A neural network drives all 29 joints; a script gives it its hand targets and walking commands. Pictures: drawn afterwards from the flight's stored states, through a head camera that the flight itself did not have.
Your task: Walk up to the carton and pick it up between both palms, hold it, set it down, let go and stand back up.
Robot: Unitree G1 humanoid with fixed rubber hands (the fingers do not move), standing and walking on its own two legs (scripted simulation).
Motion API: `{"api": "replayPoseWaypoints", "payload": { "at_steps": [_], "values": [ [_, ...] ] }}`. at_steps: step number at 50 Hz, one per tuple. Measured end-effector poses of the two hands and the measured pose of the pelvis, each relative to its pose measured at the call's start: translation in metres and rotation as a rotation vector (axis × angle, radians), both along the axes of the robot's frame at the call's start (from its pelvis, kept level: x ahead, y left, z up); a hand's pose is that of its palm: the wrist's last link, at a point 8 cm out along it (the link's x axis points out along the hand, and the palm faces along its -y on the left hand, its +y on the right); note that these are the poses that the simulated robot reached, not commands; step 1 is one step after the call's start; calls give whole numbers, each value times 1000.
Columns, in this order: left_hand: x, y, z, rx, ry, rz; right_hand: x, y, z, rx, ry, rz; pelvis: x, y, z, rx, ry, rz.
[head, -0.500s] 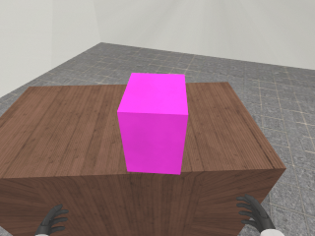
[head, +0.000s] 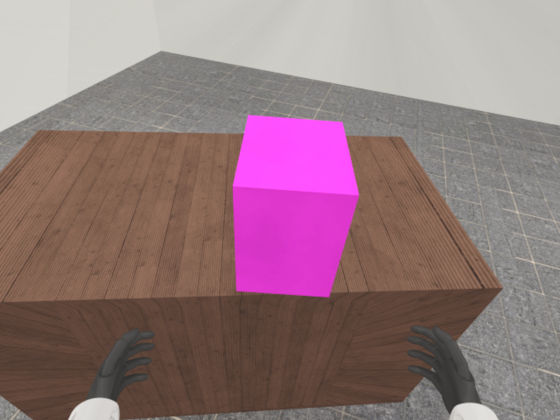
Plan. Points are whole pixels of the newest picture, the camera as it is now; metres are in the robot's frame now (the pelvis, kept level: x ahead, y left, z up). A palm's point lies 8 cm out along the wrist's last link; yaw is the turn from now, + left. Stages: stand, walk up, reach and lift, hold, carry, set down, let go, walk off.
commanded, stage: reach and lift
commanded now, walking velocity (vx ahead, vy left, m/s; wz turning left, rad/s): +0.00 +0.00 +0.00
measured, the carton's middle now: (289, 207) +0.51 +0.02 +0.04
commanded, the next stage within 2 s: none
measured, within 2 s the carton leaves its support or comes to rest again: neither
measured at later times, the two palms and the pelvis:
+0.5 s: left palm (117, 361) +0.19 +0.23 +0.04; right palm (425, 367) +0.20 -0.15 +0.06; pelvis +0.01 +0.01 +0.00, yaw -2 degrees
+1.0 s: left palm (125, 291) +0.27 +0.24 +0.08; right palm (408, 293) +0.29 -0.14 +0.08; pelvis +0.03 -0.02 +0.00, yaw -1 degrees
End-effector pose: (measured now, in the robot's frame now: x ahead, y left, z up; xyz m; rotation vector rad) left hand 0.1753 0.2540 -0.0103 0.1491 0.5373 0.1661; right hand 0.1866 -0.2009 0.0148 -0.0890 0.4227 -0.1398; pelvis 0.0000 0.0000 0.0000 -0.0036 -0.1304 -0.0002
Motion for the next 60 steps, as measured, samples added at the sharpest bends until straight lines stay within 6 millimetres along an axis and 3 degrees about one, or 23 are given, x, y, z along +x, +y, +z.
{"api": "replayPoseWaypoints", "payload": {
  "at_steps": [4,8,14,20,30,36,41,48,56,60],
  "values": [
    [-3,-3,23,42,-14,-29,5,13,-10,92,-8,6,-3,16,1,-4,14,-8],
    [-1,-6,27,-17,-10,-55,1,18,-11,98,-26,-19,-3,23,1,-1,33,-9],
    [13,-8,28,-129,-154,-56,-9,40,20,59,-71,14,5,15,1,4,43,-27],
    [20,-19,33,-142,-224,-66,4,40,48,47,-143,7,7,11,0,2,22,-24],
    [18,-15,70,-55,-238,-70,18,62,33,222,-155,16,8,14,0,1,25,-23],
    [44,-27,68,-128,-237,-119,39,39,51,117,-217,-4,8,3,0,8,47,-26],
    [67,-38,85,-143,-358,-123,58,37,74,101,-256,46,17,-13,1,17,53,-32],
    [90,-14,80,-102,-276,-30,95,54,62,156,-180,69,30,-24,0,23,31,-14],
    [120,-6,122,-43,-316,-75,124,66,72,220,-252,47,37,-13,0,15,58,-12],
    [139,-10,126,-80,-311,-105,129,60,72,175,-236,19,37,-9,1,12,61,-13]
  ]
}}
